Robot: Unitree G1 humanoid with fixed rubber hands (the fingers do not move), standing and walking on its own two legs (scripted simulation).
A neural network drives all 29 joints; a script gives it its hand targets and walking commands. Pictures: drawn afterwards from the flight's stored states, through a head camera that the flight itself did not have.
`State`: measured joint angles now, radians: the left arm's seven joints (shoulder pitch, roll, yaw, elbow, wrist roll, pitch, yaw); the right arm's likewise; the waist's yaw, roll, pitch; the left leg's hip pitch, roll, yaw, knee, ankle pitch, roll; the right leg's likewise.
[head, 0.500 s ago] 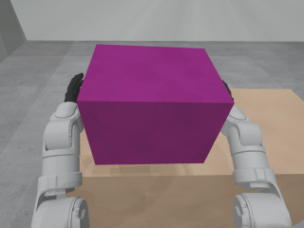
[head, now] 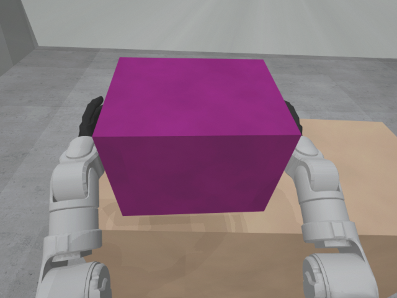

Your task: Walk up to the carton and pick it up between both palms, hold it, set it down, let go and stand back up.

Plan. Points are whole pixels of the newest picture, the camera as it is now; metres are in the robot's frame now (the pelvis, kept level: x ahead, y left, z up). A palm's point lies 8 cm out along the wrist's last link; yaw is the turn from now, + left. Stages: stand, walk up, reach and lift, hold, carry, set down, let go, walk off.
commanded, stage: hold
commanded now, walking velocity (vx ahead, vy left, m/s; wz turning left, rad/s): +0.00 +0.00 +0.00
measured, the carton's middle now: (193, 136) +0.37 +0.00 +0.17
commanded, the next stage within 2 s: none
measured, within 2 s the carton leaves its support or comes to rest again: neither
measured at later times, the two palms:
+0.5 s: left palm (92, 135) +0.35 +0.19 +0.19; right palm (289, 143) +0.35 -0.19 +0.18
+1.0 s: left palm (87, 139) +0.34 +0.20 +0.19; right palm (287, 139) +0.35 -0.18 +0.18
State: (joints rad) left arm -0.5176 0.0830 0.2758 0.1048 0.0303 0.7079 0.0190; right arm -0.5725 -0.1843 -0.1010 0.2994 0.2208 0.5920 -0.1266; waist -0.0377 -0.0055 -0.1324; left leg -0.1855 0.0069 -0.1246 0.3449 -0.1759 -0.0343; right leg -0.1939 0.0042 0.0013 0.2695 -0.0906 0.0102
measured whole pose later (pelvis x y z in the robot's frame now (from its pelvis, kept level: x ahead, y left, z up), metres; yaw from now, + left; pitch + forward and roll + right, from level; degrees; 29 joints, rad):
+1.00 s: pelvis +0.00 +0.00 +0.00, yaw +0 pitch -1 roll -1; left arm -0.53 0.08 0.30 0.13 0.06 0.71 -0.01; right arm -0.58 -0.17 -0.11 0.32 0.20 0.60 -0.13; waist -0.03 0.00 -0.12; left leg -0.16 0.00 -0.12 0.34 -0.17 -0.03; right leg -0.17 0.00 0.01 0.27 -0.09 0.01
